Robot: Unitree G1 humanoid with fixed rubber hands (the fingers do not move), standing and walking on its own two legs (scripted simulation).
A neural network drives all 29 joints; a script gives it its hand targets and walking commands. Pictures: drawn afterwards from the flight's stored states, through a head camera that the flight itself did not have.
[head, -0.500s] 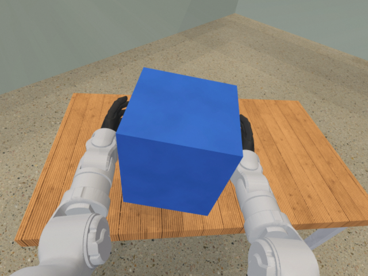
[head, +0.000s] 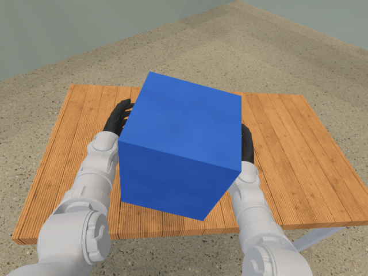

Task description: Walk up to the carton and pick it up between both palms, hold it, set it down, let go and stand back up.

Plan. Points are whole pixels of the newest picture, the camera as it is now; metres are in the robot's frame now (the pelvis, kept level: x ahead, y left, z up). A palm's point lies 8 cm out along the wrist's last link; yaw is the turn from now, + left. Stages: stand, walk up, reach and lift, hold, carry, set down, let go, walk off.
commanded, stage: set down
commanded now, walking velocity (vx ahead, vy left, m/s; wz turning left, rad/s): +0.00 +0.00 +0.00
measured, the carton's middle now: (178, 151) +0.39 +0.02 +0.06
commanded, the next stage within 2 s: none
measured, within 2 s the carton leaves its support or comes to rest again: neither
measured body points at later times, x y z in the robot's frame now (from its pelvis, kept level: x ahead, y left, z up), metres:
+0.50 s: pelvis +0.01 +0.00 +0.00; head +0.06 +0.04 +0.45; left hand +0.44 +0.17 +0.05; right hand +0.39 -0.14 +0.04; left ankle +0.05 +0.12 -0.74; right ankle -0.02 -0.13 -0.74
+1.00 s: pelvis +0.03 +0.00 +0.00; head +0.13 +0.04 +0.43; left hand +0.46 +0.16 +0.00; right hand +0.41 -0.14 -0.01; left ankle +0.05 +0.12 -0.74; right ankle -0.02 -0.13 -0.74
